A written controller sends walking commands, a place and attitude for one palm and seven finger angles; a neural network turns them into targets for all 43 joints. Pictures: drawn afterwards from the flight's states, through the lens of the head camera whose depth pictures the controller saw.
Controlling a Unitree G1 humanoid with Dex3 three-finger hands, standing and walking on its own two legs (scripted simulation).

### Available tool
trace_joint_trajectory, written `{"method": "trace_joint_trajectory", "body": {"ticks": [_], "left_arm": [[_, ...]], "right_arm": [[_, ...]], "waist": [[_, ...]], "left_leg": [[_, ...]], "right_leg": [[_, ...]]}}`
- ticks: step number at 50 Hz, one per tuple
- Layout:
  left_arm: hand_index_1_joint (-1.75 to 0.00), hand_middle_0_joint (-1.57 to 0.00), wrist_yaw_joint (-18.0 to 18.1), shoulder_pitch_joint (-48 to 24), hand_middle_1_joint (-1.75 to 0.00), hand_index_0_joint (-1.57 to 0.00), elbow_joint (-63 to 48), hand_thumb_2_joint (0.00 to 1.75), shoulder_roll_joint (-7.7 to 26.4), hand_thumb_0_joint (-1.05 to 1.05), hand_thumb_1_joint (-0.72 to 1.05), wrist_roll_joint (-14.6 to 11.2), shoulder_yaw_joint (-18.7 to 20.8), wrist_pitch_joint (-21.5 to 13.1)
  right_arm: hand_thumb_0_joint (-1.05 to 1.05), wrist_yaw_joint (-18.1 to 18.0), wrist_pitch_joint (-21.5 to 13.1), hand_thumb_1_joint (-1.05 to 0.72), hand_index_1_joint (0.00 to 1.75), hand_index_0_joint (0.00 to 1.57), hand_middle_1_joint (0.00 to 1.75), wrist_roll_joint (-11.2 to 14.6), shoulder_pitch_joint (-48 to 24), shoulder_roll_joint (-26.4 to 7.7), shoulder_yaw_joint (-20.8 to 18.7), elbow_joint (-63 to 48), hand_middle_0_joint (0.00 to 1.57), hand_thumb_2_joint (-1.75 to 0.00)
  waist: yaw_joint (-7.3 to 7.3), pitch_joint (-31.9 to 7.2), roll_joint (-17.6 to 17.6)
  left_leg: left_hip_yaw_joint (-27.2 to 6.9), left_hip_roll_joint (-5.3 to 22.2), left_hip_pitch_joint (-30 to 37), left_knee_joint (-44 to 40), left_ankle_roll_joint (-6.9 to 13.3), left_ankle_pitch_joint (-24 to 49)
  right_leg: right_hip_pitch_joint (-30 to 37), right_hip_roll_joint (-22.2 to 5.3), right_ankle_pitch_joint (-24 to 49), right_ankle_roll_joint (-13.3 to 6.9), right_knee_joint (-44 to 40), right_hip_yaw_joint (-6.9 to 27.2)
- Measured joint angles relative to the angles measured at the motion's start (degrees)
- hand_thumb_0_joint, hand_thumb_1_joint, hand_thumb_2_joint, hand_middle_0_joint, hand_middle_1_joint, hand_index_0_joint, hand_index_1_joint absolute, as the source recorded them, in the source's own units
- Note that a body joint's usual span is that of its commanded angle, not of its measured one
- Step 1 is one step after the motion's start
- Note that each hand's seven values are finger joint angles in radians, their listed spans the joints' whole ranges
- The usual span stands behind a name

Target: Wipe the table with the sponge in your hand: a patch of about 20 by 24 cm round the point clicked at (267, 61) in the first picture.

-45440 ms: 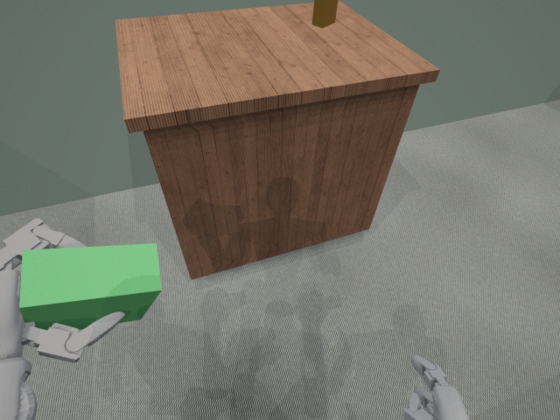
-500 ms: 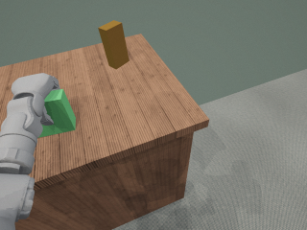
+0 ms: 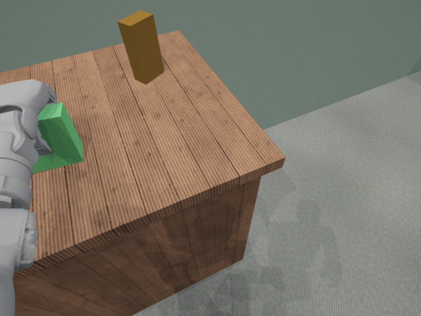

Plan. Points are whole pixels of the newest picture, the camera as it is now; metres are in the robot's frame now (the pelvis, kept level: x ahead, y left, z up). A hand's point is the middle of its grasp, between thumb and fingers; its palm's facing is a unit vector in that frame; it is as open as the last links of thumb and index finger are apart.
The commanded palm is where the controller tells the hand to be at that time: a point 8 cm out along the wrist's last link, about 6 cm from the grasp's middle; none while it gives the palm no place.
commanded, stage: wipe forward along the middle lane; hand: left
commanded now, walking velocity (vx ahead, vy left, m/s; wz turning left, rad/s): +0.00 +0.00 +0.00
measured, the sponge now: (44, 147) +0.42 +0.34 +0.10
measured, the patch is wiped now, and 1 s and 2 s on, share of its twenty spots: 0.95 1.00 1.00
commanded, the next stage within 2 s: slide back across to the first lane in 0.28 s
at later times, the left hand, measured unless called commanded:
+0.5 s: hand (29, 109) +0.48 +0.36 +0.15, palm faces -0.14 +0.00 -0.99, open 9.6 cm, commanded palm +0.46 +0.37 +0.19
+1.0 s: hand out of the picture +0.44 +0.42 +0.15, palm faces -0.16 +0.00 -0.99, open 9.6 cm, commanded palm +0.43 +0.42 +0.21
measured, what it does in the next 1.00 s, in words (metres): stands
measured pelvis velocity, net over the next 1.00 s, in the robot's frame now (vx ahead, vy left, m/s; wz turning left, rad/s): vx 0.03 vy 0.03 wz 0.01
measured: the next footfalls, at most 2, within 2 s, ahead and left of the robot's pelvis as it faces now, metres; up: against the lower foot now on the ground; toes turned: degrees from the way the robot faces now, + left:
none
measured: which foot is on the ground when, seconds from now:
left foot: down 0.00-1.00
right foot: down 0.00-1.00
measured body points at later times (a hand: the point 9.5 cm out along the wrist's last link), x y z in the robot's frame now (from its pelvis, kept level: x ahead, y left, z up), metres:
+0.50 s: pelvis +0.02 +0.02 +0.00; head +0.08 +0.01 +0.44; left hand +0.48 +0.36 +0.20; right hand +0.04 -0.26 -0.13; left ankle +0.01 +0.12 -0.74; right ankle -0.01 -0.10 -0.74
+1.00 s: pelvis +0.03 +0.03 +0.00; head +0.09 +0.02 +0.45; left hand +0.44 +0.42 +0.21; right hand +0.12 -0.25 -0.12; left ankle +0.01 +0.12 -0.74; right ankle -0.01 -0.10 -0.74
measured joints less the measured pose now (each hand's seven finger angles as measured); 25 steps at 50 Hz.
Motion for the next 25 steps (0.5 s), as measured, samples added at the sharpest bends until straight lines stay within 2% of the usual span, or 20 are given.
{"method": "trace_joint_trajectory", "body": {"ticks": [10,20,25], "left_arm": [[-1.35,-0.80,0.61,-1.35,-1.35,-0.85,1.01,1.07,0.63,0.01,-0.53,0.51,0.55,-0.43],[-1.36,-0.80,-0.16,-7.68,-1.36,-0.84,6.02,1.07,3.00,0.01,-0.53,2.67,-0.55,0.68],[-1.36,-0.79,-0.78,-5.61,-1.36,-0.84,4.23,1.07,3.98,0.01,-0.53,2.69,1.37,-0.79]], "right_arm": [[0.00,0.23,0.73,-0.90,0.30,0.20,0.30,-0.28,0.94,0.32,-0.24,0.36,0.20,-0.90],[0.00,0.00,-0.01,-0.90,0.30,0.20,0.30,-0.68,0.79,1.17,0.33,-0.31,0.20,-0.90],[0.00,-0.18,0.74,-0.90,0.30,0.20,0.30,-0.95,2.10,1.07,-0.03,-0.86,0.20,-0.90]], "waist": [[-0.21,-0.49,-0.26],[-1.67,-0.18,-0.99],[-1.62,-0.30,-0.77]], "left_leg": [[0.55,-0.47,-0.81,0.50,0.71,-0.81],[0.54,-0.81,-3.08,1.39,1.19,-1.24],[1.22,-0.67,-2.86,1.39,1.44,-1.81]], "right_leg": [[-0.51,-0.50,-0.19,0.81,-0.39,0.55],[-2.40,-0.83,-0.28,1.30,-0.21,0.54],[-2.18,-0.74,-0.27,1.54,-0.77,1.25]]}}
